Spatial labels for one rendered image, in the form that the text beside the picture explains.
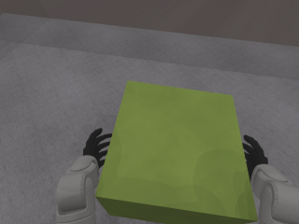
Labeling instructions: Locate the robot left forearm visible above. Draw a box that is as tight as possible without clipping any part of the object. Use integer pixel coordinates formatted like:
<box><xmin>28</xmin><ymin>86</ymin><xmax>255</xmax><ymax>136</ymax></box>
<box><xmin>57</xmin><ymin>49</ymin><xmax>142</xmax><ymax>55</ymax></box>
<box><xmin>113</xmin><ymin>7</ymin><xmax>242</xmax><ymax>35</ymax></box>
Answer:
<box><xmin>55</xmin><ymin>155</ymin><xmax>99</xmax><ymax>224</ymax></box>

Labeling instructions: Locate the right robot hand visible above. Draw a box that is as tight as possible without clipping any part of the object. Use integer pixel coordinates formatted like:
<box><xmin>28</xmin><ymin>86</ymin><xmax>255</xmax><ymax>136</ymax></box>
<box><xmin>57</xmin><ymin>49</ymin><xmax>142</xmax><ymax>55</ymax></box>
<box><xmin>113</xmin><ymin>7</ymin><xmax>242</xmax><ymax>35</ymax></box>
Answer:
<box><xmin>242</xmin><ymin>135</ymin><xmax>268</xmax><ymax>182</ymax></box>

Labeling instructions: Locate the robot right forearm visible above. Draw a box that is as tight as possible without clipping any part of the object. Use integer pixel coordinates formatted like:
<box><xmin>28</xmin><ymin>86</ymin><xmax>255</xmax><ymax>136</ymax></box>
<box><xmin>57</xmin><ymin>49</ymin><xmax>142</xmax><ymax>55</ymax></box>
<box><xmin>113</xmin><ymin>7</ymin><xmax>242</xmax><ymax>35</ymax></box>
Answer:
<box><xmin>250</xmin><ymin>164</ymin><xmax>299</xmax><ymax>224</ymax></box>

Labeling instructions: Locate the left robot hand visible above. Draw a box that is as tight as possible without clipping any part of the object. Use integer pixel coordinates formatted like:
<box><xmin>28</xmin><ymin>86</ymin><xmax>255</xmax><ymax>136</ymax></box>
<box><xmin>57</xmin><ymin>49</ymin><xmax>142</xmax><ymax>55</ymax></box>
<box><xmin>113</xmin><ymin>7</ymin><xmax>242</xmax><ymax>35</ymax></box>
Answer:
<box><xmin>83</xmin><ymin>128</ymin><xmax>112</xmax><ymax>169</ymax></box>

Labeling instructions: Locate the carton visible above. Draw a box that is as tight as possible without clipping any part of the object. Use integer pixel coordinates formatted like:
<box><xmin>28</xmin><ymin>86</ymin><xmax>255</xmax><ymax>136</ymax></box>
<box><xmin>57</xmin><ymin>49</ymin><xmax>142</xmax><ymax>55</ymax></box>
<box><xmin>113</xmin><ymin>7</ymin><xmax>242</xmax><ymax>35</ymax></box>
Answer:
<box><xmin>95</xmin><ymin>80</ymin><xmax>258</xmax><ymax>224</ymax></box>

